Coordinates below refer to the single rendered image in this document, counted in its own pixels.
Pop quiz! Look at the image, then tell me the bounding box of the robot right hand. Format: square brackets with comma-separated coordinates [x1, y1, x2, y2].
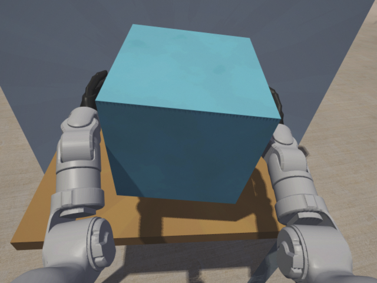
[269, 87, 284, 124]

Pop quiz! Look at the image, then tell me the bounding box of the robot right forearm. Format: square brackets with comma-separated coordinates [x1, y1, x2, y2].
[262, 124, 353, 269]

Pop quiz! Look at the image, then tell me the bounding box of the robot right upper arm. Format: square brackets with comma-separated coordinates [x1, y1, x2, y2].
[276, 224, 377, 283]

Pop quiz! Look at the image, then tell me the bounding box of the robot left upper arm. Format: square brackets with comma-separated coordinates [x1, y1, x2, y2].
[10, 216, 116, 283]

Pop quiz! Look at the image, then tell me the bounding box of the table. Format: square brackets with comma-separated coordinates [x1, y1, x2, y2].
[10, 129, 286, 283]

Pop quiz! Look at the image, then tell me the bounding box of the robot left forearm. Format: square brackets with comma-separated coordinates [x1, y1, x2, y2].
[42, 107, 105, 267]

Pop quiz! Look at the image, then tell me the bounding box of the robot left hand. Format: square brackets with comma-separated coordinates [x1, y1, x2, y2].
[80, 70, 108, 110]

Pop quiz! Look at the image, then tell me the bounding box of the carton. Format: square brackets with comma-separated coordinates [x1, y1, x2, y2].
[95, 24, 281, 204]

